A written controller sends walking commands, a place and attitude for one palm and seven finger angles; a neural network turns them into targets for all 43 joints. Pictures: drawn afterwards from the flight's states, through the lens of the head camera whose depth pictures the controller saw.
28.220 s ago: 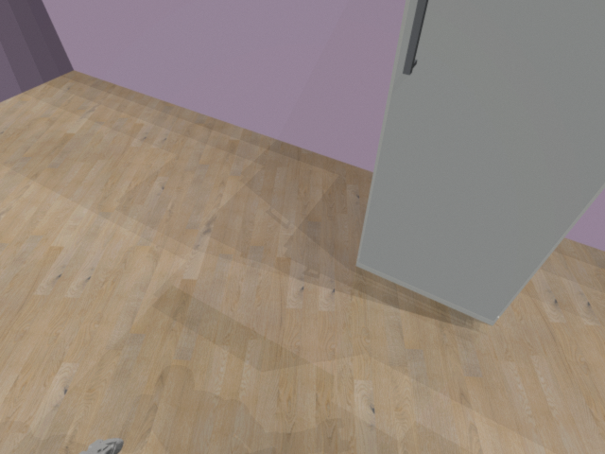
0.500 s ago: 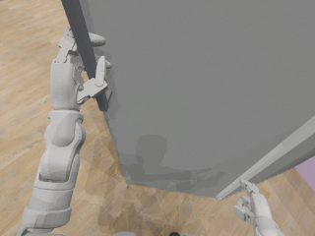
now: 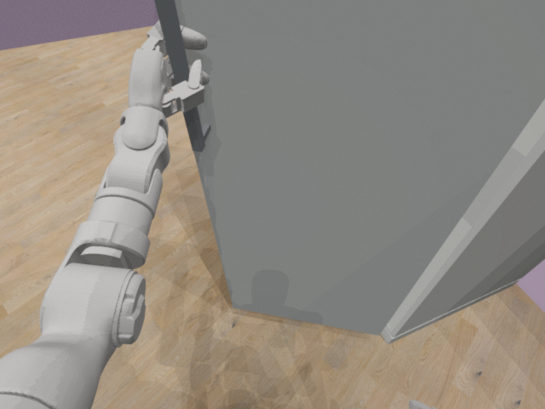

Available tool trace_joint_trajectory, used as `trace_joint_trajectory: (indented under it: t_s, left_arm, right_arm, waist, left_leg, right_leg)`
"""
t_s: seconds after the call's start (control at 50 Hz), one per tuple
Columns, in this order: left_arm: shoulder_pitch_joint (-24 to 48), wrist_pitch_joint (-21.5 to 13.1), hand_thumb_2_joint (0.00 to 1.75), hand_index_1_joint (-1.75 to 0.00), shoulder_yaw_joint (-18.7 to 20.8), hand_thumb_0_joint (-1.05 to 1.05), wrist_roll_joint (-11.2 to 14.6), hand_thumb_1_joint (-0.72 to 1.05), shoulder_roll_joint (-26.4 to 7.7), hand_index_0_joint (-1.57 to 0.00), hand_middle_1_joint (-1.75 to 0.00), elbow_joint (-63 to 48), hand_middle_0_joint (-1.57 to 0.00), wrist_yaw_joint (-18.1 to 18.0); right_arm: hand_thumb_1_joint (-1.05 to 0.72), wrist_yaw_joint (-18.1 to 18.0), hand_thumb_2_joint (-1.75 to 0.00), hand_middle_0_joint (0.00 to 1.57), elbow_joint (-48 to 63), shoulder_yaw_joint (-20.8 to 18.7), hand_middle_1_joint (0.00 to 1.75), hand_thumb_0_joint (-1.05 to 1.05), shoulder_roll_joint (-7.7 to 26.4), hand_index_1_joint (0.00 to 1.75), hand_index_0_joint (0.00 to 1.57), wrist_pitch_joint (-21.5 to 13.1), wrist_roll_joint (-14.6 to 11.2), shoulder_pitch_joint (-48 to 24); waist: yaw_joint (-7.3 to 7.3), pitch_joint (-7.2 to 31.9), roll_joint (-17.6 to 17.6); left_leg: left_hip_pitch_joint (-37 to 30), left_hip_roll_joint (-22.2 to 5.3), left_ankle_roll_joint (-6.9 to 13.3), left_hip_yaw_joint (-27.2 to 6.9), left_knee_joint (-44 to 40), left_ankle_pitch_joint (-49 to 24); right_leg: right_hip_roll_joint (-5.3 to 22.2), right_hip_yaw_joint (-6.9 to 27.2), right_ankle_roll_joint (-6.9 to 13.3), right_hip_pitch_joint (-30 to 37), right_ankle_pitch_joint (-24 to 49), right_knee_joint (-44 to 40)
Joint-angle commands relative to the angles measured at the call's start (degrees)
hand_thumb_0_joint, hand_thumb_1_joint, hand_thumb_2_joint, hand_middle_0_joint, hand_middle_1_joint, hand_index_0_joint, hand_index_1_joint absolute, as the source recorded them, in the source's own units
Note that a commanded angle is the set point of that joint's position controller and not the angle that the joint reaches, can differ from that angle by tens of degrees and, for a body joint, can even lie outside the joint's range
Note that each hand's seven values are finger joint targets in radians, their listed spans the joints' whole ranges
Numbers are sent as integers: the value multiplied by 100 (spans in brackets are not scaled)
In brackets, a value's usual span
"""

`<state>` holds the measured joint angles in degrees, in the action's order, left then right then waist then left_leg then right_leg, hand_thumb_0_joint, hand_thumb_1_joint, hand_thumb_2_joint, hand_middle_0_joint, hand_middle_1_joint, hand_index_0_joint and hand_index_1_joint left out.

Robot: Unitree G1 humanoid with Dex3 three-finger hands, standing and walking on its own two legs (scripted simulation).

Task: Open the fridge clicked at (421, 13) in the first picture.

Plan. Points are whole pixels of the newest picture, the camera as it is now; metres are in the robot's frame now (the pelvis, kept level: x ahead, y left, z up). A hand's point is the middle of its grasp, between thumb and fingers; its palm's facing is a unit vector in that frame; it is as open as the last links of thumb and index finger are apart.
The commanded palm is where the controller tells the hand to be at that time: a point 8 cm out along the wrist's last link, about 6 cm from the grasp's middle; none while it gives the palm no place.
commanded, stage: stop walking and hold the door back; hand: left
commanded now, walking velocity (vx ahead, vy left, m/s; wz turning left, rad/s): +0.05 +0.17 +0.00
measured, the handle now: (185, 62) +0.50 +0.16 +0.26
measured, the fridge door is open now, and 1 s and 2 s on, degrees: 57 56 57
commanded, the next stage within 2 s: loosen the grip on the handle in 0.72 s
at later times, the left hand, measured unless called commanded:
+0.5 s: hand (196, 95) +0.46 +0.14 +0.23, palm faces +0.02 -0.99 -0.12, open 5.3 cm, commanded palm +0.44 +0.19 +0.21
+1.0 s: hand (190, 95) +0.45 +0.15 +0.23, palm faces +0.00 -1.00 -0.08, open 7.2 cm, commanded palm +0.42 +0.19 +0.23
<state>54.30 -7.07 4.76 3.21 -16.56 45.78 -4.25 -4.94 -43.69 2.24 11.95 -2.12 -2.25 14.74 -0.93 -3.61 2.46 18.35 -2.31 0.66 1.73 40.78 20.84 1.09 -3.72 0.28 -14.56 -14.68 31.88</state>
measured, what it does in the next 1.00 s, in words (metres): steps on the spot: left foot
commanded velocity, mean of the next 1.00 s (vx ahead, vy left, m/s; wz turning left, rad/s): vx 0.01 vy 0.01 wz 0.00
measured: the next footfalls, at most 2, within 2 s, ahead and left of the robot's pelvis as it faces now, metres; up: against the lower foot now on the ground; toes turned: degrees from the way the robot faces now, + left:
left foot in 0.26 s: +0.10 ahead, +0.15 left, +0.00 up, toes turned +0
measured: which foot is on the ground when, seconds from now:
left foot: up 0.00-0.24, down 0.26-1.00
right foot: down 0.00-1.00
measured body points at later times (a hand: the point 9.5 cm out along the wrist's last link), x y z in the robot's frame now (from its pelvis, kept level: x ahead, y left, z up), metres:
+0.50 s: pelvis +0.01 +0.04 +0.00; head +0.06 +0.03 +0.45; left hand +0.45 +0.20 +0.24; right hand +0.14 -0.19 -0.11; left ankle +0.06 +0.15 -0.73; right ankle +0.01 -0.09 -0.73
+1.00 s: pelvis +0.01 +0.03 +0.01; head -0.01 +0.03 +0.46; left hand +0.45 +0.20 +0.24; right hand +0.14 -0.22 -0.07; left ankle +0.06 +0.15 -0.73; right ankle +0.01 -0.09 -0.73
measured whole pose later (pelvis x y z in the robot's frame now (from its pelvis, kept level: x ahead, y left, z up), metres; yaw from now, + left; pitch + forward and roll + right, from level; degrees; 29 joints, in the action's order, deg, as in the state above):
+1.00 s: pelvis +0.01 +0.03 +0.01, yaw -2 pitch +0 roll +0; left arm 46.9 -7.1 10.3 3.7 -15.9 44.3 1.5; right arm -1.9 -38.6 0.7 13.8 -9.3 -1.3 13.1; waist 3.5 2.3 -0.3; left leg 18.9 -2.5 0.0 5.3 29.3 10.4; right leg 1.9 -1.3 -0.4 -15.9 -16.0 31.8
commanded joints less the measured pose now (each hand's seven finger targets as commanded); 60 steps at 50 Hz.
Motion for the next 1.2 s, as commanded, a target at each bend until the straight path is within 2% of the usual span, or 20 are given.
trace_joint_trajectory:
  t_s: [0.0, 0.08, 0.2, 0.26, 0.28, 0.34, 0.4, 0.44, 0.48, 0.58, 0.78, 0.8, 0.82, 0.86, 0.88, 0.9, 0.98, 1.02, 1.1, 1.18]
  left_arm:
    - [2085, -281, 90, -140, 739, 0, -129, 90, -1509, -45, -140, -617, -45, 30]
    - [2199, -376, 90, -140, 1202, 0, -50, 90, -1861, -45, -140, -697, -45, 14]
    - [2114, -571, 90, -140, 810, 0, -11, 90, -1322, -45, -140, -1384, -45, 68]
    - [2237, -675, 90, -140, 342, 0, 98, 90, -682, -45, -140, -1907, -45, 154]
    - [2309, -649, 90, -140, 316, 0, 161, 90, -623, -45, -140, -1875, -45, 182]
    - [2094, -791, 90, -140, 318, 0, 12, 90, -671, -45, -140, -2672, -45, 154]
    - [1840, -750, 90, -140, 239, 0, -46, 90, -686, -45, -140, -3140, -45, 119]
    - [1500, -643, 90, -140, 398, 0, -19, 90, -802, -45, -140, -3001, -45, 110]
    - [1687, -570, 90, -140, 223, 0, 14, 90, -643, -45, -140, -2942, -45, 83]
    - [1754, -638, 90, -140, -115, 0, 44, 90, -183, -45, -140, -3319, -45, 115]
    - [1792, -502, 90, -140, -183, 0, 24, 90, -221, -45, -140, -2655, -45, 13]
    - [5006, -570, 90, -140, 2264, 0, -788, 90, -3666, -45, -140, -3050, -45, 45]
    - [3864, -133, 84, -140, 864, 0, -764, 78, -1463, -45, -140, -818, -45, 295]
    - [1302, -66, 73, -140, 514, 0, -114, 54, -102, -45, -140, -1140, -45, 598]
    - [1748, -282, 67, -140, 1035, 0, 247, 42, -662, -45, -140, -1603, -45, 686]
    - [1925, -400, 61, -140, 1207, 0, 364, 30, -998, -45, -140, -1782, -45, 708]
    - [1929, -1153, 37, -140, 565, 0, 193, -19, -557, -45, -140, -1455, -45, 592]
    - [1888, -1546, 26, -138, 746, 0, 177, -43, -930, -44, -138, -1419, -44, 530]
    - [2383, -1911, 20, -132, 680, 0, 43, -55, -1291, -38, -132, -1563, -38, 598]
    - [2349, -1716, 20, -125, 608, 0, 115, -55, -1453, -33, -125, -1442, -33, 792]
  right_arm:
    - [-90, -114, -90, 20, 701, -476, 30, 0, 873, 30, 20, -354, 16, -245]
    - [-90, -205, -90, 20, 679, -396, 30, 0, 920, 30, 20, -412, 87, -419]
    - [-90, -175, -90, 20, 758, -472, 30, 0, 959, 30, 20, -494, 143, -398]
    - [-90, -50, -90, 20, 1016, -562, 30, 0, 1190, 30, 20, -465, 47, -527]
    - [-90, 9, -90, 20, 1069, -515, 30, 0, 1097, 30, 20, -460, 9, -503]
    - [-90, 18, -90, 20, 1015, -456, 30, 0, 995, 30, 20, -560, 119, -534]
    - [-90, 49, -90, 20, 1093, -443, 30, 0, 897, 30, 20, -569, 78, -535]
    - [-90, 9, -90, 20, 1117, -438, 30, 0, 781, 30, 20, -529, 74, -575]
    - [-90, -35, -90, 20, 1038, -380, 30, 0, 768, 30, 20, -510, 78, -598]
    - [-90, -17, -90, 20, 1056, -340, 30, 0, 801, 30, 20, -537, 111, -728]
    - [-90, -66, -90, 20, 965, -325, 30, 0, 761, 30, 20, -489, 88, -704]
    - [-90, 153, -90, 20, 1157, -829, 30, 0, 939, 30, 20, -693, 222, -665]
    - [-90, 239, -90, 20, 863, -428, 30, 0, 742, 30, 20, -1066, 243, -201]
    - [-90, 254, -90, 20, 867, -574, 30, 0, 917, 30, 20, -953, 60, 101]
    - [-90, 247, -90, 20, 839, -512, 30, 0, 982, 30, 20, -877, 85, -55]
    - [-90, 246, -90, 20, 941, -458, 30, 0, 983, 30, 20, -886, 149, -233]
    - [-90, 312, -90, 20, 1055, -401, 30, 0, 963, 30, 20, -977, 79, -177]
    - [-90, 338, -90, 20, 1104, -434, 30, 0, 1040, 30, 20, -1026, 59, -195]
    - [-90, 319, -90, 20, 1022, -459, 30, 0, 1036, 30, 20, -1066, 27, -129]
    - [-90, 251, -90, 20, 926, -462, 30, 0, 1071, 30, 20, -1076, -30, -7]
  waist:
    - [1, 1782, -1453]
    - [58, 1375, -1717]
    - [220, 1553, -1088]
    - [119, 1822, 705]
    - [53, 1778, 333]
    - [68, 1815, 857]
    - [143, 2354, -111]
    - [117, 2220, -1110]
    - [140, 2115, -1341]
    - [134, 2492, 53]
    - [136, 2111, -370]
    - [-122, 1609, -1578]
    - [781, 3652, -1609]
    - [228, 3557, 16]
    - [121, 3471, 1116]
    - [102, 3179, 1219]
    - [471, 1477, -805]
    - [426, 1343, -1294]
    - [431, 1749, -291]
    - [480, 1977, -236]
  left_leg:
    - [1686, -95, -124, -647, 1982, 882]
    - [847, -30, -143, -76, 1048, 252]
    - [-1161, 137, -162, 461, -1330, -1306]
    - [-1378, -1320, 543, -1384, -1855, -2084]
    - [-1151, -1446, 681, -1397, -1864, -2582]
    - [-1074, -1379, 686, -1029, -1531, -3075]
    - [-986, -641, 86, -81, -601, -2866]
    - [-616, -233, -131, 57, -569, -1548]
    - [-717, -262, -118, -31, -767, -1437]
    - [-1756, -1028, 295, -588, -1265, -3413]
    - [-1226, -692, 75, -126, -1084, -2285]
    - [-1141, -428, 221, -15, -933, -2002]
    - [-1365, 131, 97, -229, -1810, -3117]
    - [-2284, -48, -260, -207, -1207, -3977]
    - [-2709, -10, -333, -105, -1231, -3297]
    - [-2512, -1, -334, -151, -1298, -2474]
    - [-921, -71, 6, -152, -1471, -737]
    - [-542, -25, 63, -87, -1514, -108]
    - [-605, 149, 91, 135, -1332, 50]
    - [-431, 214, 122, 172, -1269, 73]
  right_leg:
    - [2193, 2490, 970, 2120, 1211, -1285]
    - [1502, 1047, 656, 1195, 1570, -1138]
    - [932, 435, 293, 173, 326, -609]
    - [-50, -9, -141, -213, -358, 740]
    - [-160, 162, -127, -62, -811, 811]
    - [7, 196, -81, 267, -603, 241]
    - [629, 762, 99, 1124, 2058, -571]
    - [959, 1139, 252, 1112, 2239, -612]
    - [984, 1062, 260, 970, 2431, -497]
    - [134, 228, -170, 390, 1228, -34]
    - [380, 538, -77, 345, 1317, -560]
    - [382, 1268, -42, 227, 2439, -1189]
    - [-117, 220, 241, 417, 3035, 241]
    - [-67, -37, 172, -429, 1774, 173]
    - [-31, 94, 152, -573, 1265, -210]
    - [-43, 111, 214, -512, 980, -331]
    - [-142, 157, 120, -787, 106, -582]
    - [-164, 262, 69, -843, -464, -594]
    - [-134, 507, 81, -803, -741, -589]
    - [-96, 689, 23, -607, -981, -791]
